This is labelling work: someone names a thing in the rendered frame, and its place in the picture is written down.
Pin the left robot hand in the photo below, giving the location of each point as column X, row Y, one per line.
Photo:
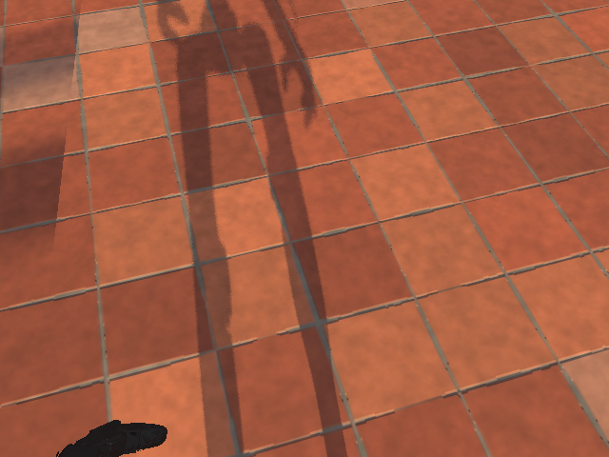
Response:
column 114, row 439

